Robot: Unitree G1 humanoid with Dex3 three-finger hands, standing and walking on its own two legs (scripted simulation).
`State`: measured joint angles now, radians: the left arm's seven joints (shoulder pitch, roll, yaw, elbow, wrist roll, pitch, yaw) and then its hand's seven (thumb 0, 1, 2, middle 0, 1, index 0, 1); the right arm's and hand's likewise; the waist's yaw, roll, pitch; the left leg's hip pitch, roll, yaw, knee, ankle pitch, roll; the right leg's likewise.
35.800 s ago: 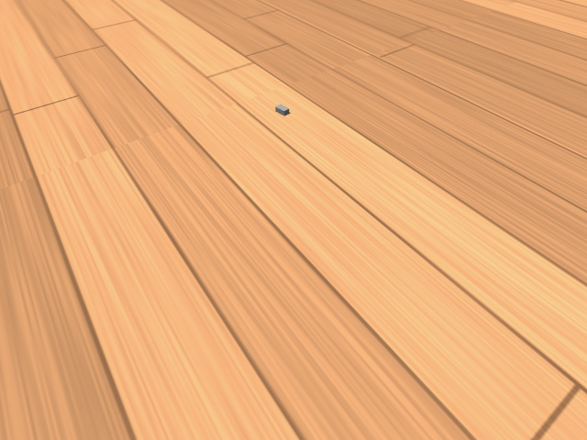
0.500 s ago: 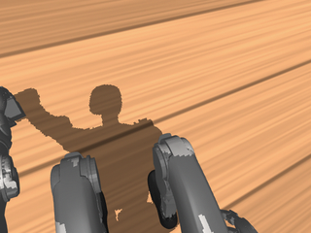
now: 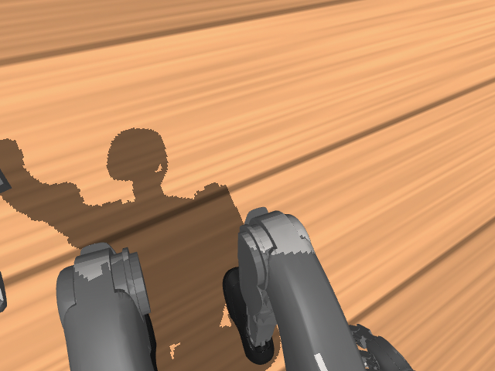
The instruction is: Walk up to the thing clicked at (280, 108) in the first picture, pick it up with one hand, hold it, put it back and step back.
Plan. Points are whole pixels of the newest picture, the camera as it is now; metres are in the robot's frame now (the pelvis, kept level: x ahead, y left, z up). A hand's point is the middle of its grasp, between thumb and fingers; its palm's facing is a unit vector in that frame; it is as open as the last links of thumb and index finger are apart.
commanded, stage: lower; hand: left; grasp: from above
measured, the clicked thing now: out of the picture +0.44 +0.35 -0.22
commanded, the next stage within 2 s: rest in 0.02 s
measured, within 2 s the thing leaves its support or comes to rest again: rests again in 0.98 s
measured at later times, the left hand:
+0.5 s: hand out of the picture +0.44 +0.34 -0.23, palm faces -0.39 -0.23 -0.89, open 7.3 cm
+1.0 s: hand out of the picture +0.45 +0.33 -0.26, palm faces -0.38 -0.22 -0.90, open 7.3 cm
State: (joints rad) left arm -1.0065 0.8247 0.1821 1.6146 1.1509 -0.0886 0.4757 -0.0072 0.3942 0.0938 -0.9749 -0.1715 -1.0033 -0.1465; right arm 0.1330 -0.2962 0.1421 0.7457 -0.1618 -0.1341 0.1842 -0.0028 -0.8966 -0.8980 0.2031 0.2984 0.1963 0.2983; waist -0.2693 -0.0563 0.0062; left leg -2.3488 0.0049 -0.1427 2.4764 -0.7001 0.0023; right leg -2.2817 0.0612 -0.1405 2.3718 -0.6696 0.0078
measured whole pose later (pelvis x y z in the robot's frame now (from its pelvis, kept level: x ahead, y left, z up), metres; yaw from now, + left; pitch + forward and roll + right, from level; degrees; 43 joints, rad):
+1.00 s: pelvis +0.00 +0.01 -0.01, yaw -5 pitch +28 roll -14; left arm -1.07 1.00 0.17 1.77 1.15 -0.12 0.64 -0.01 0.38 0.10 -1.00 -0.15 -1.02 -0.12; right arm 0.10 -0.34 0.30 0.69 -0.23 -0.26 0.25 0.00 -0.90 -0.90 0.20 0.30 0.20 0.30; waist -0.35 -0.15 0.15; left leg -2.34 0.02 -0.23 2.55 -0.73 0.01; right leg -2.25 0.09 -0.21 2.37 -0.66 0.03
